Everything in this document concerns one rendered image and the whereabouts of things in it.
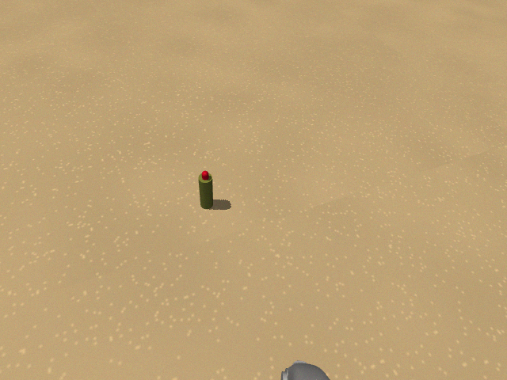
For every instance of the bottle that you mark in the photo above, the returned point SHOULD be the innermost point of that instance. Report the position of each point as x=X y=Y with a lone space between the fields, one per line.
x=206 y=191

